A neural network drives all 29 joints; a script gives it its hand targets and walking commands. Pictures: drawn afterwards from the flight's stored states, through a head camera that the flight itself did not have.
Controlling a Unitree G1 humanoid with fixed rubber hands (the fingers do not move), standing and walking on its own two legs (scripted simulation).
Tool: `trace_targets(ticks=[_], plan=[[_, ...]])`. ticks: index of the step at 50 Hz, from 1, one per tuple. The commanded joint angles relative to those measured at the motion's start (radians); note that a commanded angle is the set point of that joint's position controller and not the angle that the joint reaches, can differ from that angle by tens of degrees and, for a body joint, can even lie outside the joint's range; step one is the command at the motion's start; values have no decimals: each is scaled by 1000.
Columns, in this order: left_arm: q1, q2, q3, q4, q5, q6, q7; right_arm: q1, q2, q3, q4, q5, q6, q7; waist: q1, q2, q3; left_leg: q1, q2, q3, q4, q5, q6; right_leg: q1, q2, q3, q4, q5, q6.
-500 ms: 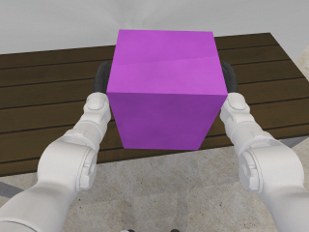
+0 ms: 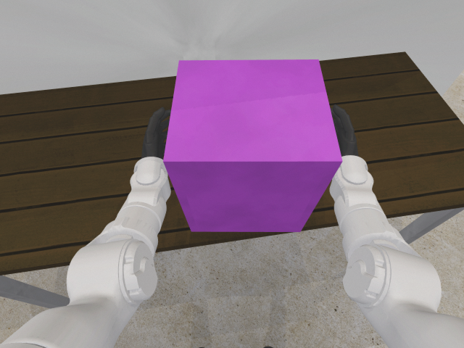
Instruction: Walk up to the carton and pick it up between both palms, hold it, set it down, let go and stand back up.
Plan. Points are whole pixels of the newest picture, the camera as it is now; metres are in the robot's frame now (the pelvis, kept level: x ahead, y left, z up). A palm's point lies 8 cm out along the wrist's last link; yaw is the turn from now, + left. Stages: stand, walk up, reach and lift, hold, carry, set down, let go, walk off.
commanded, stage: reach and lift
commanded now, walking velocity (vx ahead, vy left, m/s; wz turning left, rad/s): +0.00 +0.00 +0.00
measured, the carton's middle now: (246, 156) +0.46 -0.01 +0.01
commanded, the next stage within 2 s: none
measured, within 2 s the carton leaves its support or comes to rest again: leaves its support in 0.98 s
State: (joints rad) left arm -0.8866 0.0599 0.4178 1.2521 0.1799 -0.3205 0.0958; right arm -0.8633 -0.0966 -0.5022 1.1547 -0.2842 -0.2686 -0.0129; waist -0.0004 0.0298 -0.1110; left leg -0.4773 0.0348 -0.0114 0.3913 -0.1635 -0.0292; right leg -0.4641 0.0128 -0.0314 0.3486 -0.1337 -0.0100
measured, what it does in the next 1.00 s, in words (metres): stands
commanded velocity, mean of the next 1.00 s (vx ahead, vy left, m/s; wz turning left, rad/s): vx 0.00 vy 0.00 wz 0.00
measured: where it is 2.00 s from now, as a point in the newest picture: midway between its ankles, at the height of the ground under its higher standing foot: outside the picture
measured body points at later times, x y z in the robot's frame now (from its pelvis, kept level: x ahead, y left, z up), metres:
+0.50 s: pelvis +0.03 +0.00 +0.01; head +0.08 +0.01 +0.45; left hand +0.44 +0.15 +0.05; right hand +0.44 -0.19 +0.06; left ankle +0.00 +0.13 -0.74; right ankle +0.01 -0.11 -0.74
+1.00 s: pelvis +0.02 +0.00 +0.01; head +0.07 +0.01 +0.45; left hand +0.43 +0.15 +0.06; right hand +0.42 -0.19 +0.07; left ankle +0.00 +0.13 -0.74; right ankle +0.01 -0.11 -0.74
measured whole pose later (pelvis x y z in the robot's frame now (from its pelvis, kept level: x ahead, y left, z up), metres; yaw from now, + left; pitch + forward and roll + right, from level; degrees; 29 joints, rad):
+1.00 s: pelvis +0.02 +0.00 +0.01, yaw +0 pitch +10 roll -1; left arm -0.71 -0.03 0.44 0.98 0.32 -0.23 0.06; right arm -0.70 -0.03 -0.57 1.07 -0.39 -0.40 -0.01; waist -0.01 -0.01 -0.08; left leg -0.32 0.04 0.03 0.32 -0.16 -0.02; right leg -0.30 0.00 -0.07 0.27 -0.13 -0.01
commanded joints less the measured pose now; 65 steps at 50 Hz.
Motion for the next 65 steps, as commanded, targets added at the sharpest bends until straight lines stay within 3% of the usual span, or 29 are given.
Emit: trace_targets(ticks=[1, 6, 12, 18, 24, 33, 34, 35, 39, 45, 49, 57, 65], plan=[[-386, -455, -76, -81, 184, 6, -156, -394, 473, 99, -94, -199, -66, 152, -3, -73, -431, 126, -30, 110, -70, 188, -14, 502, -15, -37, 32, 466, 48], [-325, -467, -73, -158, 203, 65, -151, -332, 513, 99, -123, -228, -39, 162, 5, -88, -360, 130, -30, 123, -110, 153, 7, 519, -17, -40, 22, 426, 60], [-298, -517, -140, -245, 187, 103, -126, -318, 520, 148, -132, -183, -40, 173, 19, -38, -403, 280, -14, 120, -52, 350, -21, 427, 2, -62, 11, 440, 42], [-260, -562, -182, -279, 178, 121, -124, -327, 527, 199, -147, -144, -66, 168, 30, -36, -407, 306, -10, 114, -20, 458, -28, 430, 3, -61, 16, 515, 36], [-244, -567, -195, -295, 175, 131, -132, -325, 529, 228, -163, -130, -79, 157, 28, -54, -393, 262, -15, 112, -37, 426, -14, 489, -8, -50, 25, 565, 41], [-254, -555, -195, -311, 176, 147, -135, -313, 521, 219, -174, -134, -66, 152, 20, -62, -394, 240, -17, 114, -76, 322, 0, 507, -14, -48, 8, 500, 41], [-283, -550, -208, -321, 165, 157, -143, -297, 534, 209, -169, -118, -63, 151, -35, -74, -421, 279, -20, 108, -82, 265, 3, 473, -10, -54, -7, 456, 48], [-275, -553, -209, -323, 162, 159, -142, -302, 532, 212, -172, -115, -63, 154, -10, -59, -422, 280, -21, 109, -78, 272, 1, 460, -11, -54, -9, 449, 42], [-303, -559, -211, -344, 162, 144, -133, -347, 514, 220, -202, -119, -96, 154, -1, -52, -450, 279, -18, 111, -68, 305, -9, 463, -8, -67, -2, 452, 41], [-389, -595, -238, -365, 170, 35, -112, -433, 521, 222, -195, -168, -231, 124, -12, -46, -552, 298, -6, 121, -32, 451, -38, 488, 2, -89, 20, 594, 31], [-404, -595, -246, -335, 176, -9, -117, -448, 525, 235, -136, -179, -279, 107, -20, -58, -541, 244, -14, 121, -54, 414, -29, 551, -8, -80, 23, 637, 33], [-421, -565, -268, -292, 146, 33, -125, -435, 518, 254, -58, -127, -221, 94, -5, -47, -472, 248, -27, 126, -109, 231, -13, 474, -13, -69, -38, 384, 25], [-501, -591, -330, -342, 88, 35, -109, -501, 544, 331, -117, -71, -197, 93, 4, -28, -582, 293, -26, 122, -80, 280, -25, 466, -3, -66, -32, 399, 21]])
